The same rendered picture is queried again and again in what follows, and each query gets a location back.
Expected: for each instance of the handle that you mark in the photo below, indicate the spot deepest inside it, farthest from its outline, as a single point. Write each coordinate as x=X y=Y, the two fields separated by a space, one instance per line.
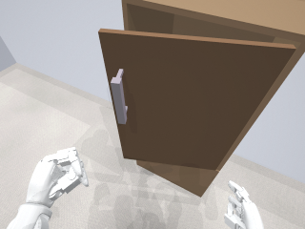
x=119 y=98

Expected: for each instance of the robot left forearm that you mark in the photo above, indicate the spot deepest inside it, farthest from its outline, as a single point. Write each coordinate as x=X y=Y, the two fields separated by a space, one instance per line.
x=31 y=216

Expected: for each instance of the left robot hand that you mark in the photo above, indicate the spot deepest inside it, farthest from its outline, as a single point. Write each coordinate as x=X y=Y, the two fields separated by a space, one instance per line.
x=42 y=189

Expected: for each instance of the cupboard door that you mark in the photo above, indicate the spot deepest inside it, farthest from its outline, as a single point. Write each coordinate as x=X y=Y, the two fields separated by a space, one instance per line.
x=188 y=97

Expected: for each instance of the right robot hand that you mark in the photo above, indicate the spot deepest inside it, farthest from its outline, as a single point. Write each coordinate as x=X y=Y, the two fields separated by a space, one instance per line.
x=246 y=214

